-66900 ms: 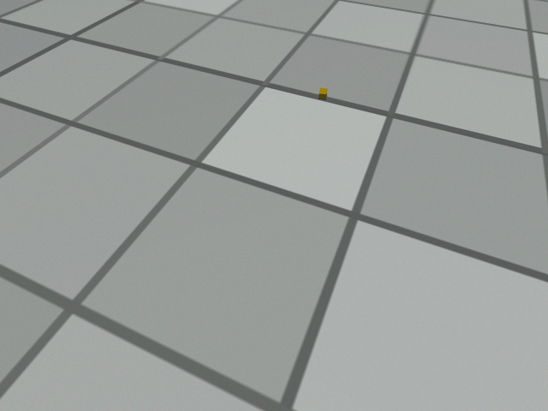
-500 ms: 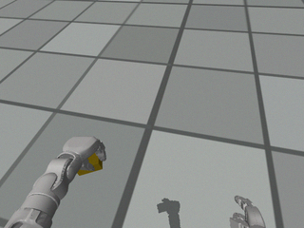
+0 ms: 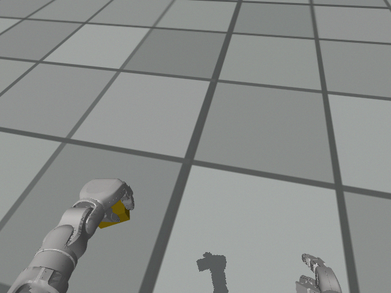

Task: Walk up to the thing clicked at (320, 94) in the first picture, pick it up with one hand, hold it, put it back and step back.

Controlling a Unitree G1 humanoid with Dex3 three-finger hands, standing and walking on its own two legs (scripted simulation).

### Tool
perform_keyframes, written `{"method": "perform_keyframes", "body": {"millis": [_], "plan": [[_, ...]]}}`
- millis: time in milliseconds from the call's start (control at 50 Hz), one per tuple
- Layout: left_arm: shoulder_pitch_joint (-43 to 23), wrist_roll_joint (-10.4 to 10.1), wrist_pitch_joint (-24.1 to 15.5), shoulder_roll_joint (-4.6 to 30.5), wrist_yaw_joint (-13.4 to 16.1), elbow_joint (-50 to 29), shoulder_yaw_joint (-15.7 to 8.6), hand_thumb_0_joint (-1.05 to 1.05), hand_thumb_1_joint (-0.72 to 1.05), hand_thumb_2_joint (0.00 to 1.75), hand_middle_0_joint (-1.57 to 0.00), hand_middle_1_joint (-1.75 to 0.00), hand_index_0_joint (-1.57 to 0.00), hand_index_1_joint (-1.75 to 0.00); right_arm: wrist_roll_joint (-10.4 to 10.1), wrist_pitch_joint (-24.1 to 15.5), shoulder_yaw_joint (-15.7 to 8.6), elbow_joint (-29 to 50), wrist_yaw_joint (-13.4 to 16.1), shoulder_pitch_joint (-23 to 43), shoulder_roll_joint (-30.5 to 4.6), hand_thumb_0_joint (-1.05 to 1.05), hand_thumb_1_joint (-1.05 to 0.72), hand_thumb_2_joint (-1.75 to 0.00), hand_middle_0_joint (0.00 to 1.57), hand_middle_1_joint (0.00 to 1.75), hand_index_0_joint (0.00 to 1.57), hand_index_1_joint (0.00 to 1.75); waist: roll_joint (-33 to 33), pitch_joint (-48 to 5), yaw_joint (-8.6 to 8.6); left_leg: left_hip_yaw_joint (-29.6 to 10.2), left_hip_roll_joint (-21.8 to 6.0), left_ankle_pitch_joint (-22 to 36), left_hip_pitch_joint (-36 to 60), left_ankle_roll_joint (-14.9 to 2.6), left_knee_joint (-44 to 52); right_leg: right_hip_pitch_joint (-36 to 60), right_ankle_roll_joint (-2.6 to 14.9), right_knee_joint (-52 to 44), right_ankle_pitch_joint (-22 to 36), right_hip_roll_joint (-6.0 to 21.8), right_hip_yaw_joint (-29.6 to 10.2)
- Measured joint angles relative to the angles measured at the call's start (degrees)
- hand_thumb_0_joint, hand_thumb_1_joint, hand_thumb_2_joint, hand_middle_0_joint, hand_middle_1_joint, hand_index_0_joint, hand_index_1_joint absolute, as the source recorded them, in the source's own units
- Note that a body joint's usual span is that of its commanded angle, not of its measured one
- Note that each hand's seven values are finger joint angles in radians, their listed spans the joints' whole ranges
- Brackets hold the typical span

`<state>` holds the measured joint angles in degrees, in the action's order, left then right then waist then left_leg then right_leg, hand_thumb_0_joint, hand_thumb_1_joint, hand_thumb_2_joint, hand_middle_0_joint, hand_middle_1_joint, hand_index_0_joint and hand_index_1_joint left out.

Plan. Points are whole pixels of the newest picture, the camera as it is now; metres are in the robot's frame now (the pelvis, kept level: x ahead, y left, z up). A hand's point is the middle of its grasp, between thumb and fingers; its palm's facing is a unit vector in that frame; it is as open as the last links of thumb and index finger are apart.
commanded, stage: crouch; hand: left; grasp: from above
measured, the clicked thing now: (112, 212) +0.32 +0.23 -0.09
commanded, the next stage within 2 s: none
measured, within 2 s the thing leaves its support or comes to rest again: rests again in 1.14 s
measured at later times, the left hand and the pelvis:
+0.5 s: hand (133, 219) +0.38 +0.23 -0.26, palm faces -0.39 +0.10 -0.92, open 5.3 cm; pelvis -0.06 +0.01 -0.17, yaw +1 degrees
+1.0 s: hand (147, 225) +0.43 +0.23 -0.46, palm faces -0.44 +0.04 -0.90, open 4.6 cm; pelvis -0.07 +0.02 -0.32, yaw +0 degrees
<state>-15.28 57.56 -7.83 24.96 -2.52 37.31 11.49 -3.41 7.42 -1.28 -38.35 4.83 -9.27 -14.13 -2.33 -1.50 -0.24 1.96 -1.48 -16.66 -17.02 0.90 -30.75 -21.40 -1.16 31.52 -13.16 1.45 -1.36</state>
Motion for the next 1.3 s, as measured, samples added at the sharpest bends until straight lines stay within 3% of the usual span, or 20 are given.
{"method": "perform_keyframes", "body": {"millis": [60, 160, 280, 380, 600, 700, 800, 940, 1140, 1300], "plan": [[-1.5, 1.2, -1.6, -0.1, 2.2, 3.3, -0.1, -0.07, 0.54, 0.13, -0.83, -0.24, -1.11, -0.29, 0.4, 0.1, 0.1, 0.1, -0.3, 0.4, 0.2, 0.01, -0.91, -0.9, 0.2, 0.3, 0.2, 0.3, 0.8, -0.2, -0.43, -0.3, 0.0, -0.9, -3.5, 0.04, -2.9, -3.3, 0.05, 2.6, -0.8, 0.1, 0.2], [-6.8, 5.2, -4.0, 0.2, 7.9, 10.7, -0.3, -0.07, 0.54, 0.12, -0.84, -0.23, -1.13, -0.28, 1.7, 0.0, -0.6, 0.2, -1.2, 0.7, 0.0, 0.01, -0.91, -0.9, 0.2, 0.3, 0.2, 0.3, 2.0, -2.0, -1.25, -1.2, -0.1, -4.6, -15.5, 0.34, -13.7, -14.6, 0.11, 12.2, -4.0, 0.0, 0.7], [-15.8, 10.2, -3.4, 0.0, 15.9, 21.4, -0.5, -0.07, 0.54, 0.11, -0.85, -0.23, -1.12, -0.28, 3.2, -0.3, -1.9, 0.1, -2.6, -0.2, -1.1, 0.01, -0.92, -0.9, 0.2, 0.3, 0.2, 0.3, 2.3, -5.0, -3.01, -2.4, -0.2, -10.0, -34.0, 0.15, -30.2, -32.2, -0.28, 27.2, -8.7, 0.1, 1.2], [-23.4, 11.7, -1.9, 0.7, 19.2, 28.5, -1.8, -0.07, 0.54, 0.11, -0.85, -0.23, -1.1, -0.27, 4.1, -1.4, -2.4, -1.1, -3.0, -1.5, -1.5, 0.01, -0.92, -0.9, 0.2, 0.3, 0.2, 0.3, 2.0, -6.6, -5.43, -2.9, 0.1, -13.4, -49.0, -0.23, -42.6, -46.9, -0.63, 38.7, -11.6, 0.3, 1.2], [-33.2, 11.0, 1.7, 2.6, 19.3, 33.6, -4.6, -0.03, 0.69, 0.1, -1.0, -0.25, -1.13, -0.23, 5.4, -4.0, -2.3, -3.7, -3.2, -5.8, 0.4, 0.01, -0.92, -0.9, 0.2, 0.3, 0.2, 0.3, -0.3, -8.8, -9.81, -3.2, 0.7, -18.5, -73.0, -1.51, -62.5, -70.2, -1.45, 56.9, -15.5, 0.5, 0.6], [-37.0, 11.1, 1.3, 4.1, 18.2, 37.1, -5.9, -0.01, 0.74, 0.05, -1.04, -0.24, -1.14, -0.18, 5.7, -5.1, -1.0, -3.7, -4.0, -5.9, 1.4, 0.01, -0.92, -0.9, 0.2, 0.3, 0.2, 0.3, -0.9, -9.1, -11.69, -3.4, 0.8, -20.0, -80.5, -1.93, -69.0, -77.5, -1.54, 62.9, -16.7, 0.5, 0.4], [-40.4, 12.4, -0.2, 6.6, 17.5, 39.3, -7.5, 0.0, 0.78, 0.02, -1.06, -0.21, -1.15, -0.14, 6.3, -6.4, 0.6, -3.0, -5.3, -5.2, 1.6, 0.01, -0.91, -0.9, 0.21, 0.3, 0.2, 0.3, -0.8, -9.2, -13.45, -4.1, 1.2, -21.3, -88.1, -1.91, -75.4, -84.8, -1.67, 68.9, -18.0, 0.7, 0.7], [-43.2, 15.0, -1.6, 9.4, 18.2, 39.5, -9.2, 0.0, 0.8, 0.01, -1.08, -0.19, -1.16, -0.11, 7.6, -7.6, 1.4, -1.7, -7.6, -3.6, 0.8, 0.0, -0.92, -0.9, 0.21, 0.3, 0.2, 0.3, -0.1, -8.5, -14.41, -5.3, 2.0, -23.1, -97.0, -1.42, -83.3, -93.2, -1.69, 76.6, -19.9, 1.2, 1.4], [-46.6, 15.3, -2.0, 12.0, 17.6, 39.5, -10.1, 0.0, 0.76, 0.0, -1.07, -0.17, -1.14, -0.09, 9.2, -8.1, 1.7, -0.6, -10.2, -0.9, -0.2, 0.0, -0.92, -0.9, 0.2, 0.3, 0.2, 0.3, 1.1, -4.8, -14.84, -6.4, 2.5, -24.4, -102.9, -0.8, -90.4, -99.0, -1.84, 83.5, -21.2, 1.3, 1.9], [-50.6, 16.5, -3.3, 15.2, 17.4, 43.6, -10.8, 0.0, 0.77, 0.0, -1.07, -0.17, -1.14, -0.09, 10.1, -7.6, 3.0, -0.4, -11.2, -0.8, -1.0, 0.0, -0.93, -0.9, 0.2, 0.3, 0.2, 0.3, 1.2, -3.4, -16.85, -7.3, 2.6, -24.9, -106.3, -0.59, -95.2, -102.3, -1.75, 87.7, -21.2, 1.1, 2.4]]}}
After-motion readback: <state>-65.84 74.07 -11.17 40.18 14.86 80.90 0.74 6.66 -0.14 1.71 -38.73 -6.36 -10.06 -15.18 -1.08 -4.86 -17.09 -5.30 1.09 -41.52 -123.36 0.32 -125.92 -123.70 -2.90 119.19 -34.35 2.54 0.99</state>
